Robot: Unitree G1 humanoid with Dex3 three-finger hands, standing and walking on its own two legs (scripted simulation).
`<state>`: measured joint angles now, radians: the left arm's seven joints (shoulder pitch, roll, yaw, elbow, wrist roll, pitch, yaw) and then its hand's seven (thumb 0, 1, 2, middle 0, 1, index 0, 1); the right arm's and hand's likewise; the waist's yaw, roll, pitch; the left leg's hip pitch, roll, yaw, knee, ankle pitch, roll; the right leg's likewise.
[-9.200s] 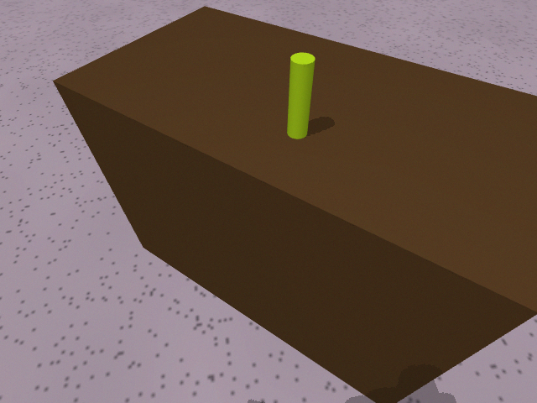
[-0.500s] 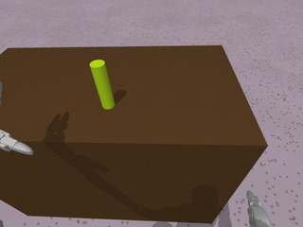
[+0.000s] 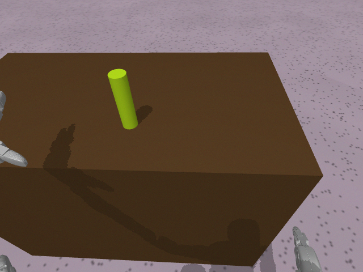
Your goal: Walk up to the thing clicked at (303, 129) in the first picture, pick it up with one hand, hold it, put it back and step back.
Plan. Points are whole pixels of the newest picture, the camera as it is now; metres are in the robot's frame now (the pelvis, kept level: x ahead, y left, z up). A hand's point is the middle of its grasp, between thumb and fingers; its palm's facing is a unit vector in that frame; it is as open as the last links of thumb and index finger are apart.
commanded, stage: go down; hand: left
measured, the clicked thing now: (124, 101) +0.52 +0.16 +0.11
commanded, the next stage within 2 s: approach in 1.78 s
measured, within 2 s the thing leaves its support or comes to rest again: neither
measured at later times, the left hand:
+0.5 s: hand (12, 108) +0.38 +0.33 +0.21, palm faces +0.09 -1.00 -0.03, open 17.7 cm
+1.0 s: hand (12, 102) +0.40 +0.34 +0.21, palm faces +0.07 -1.00 +0.00, open 17.7 cm
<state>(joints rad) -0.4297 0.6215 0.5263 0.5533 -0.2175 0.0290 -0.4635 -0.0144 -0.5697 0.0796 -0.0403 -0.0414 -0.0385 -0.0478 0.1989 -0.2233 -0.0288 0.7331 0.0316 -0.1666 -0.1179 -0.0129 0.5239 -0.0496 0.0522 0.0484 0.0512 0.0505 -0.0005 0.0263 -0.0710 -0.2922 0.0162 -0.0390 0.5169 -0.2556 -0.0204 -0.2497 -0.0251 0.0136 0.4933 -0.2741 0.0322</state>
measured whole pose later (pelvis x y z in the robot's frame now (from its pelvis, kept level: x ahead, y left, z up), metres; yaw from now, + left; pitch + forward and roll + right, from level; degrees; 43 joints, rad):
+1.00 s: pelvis +0.01 +0.01 +0.00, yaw -1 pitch +7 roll -1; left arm -0.71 0.79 0.52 0.94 -0.19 0.10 -0.58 -0.02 -0.59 0.07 -0.04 -0.05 -0.04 -0.05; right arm 0.20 -0.23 0.03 0.72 0.02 -0.20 -0.16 -0.01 0.52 -0.05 0.05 0.05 0.05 0.05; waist -0.05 0.01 -0.12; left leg -0.39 0.02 -0.03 0.55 -0.28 -0.01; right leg -0.33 -0.02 0.02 0.48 -0.27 0.04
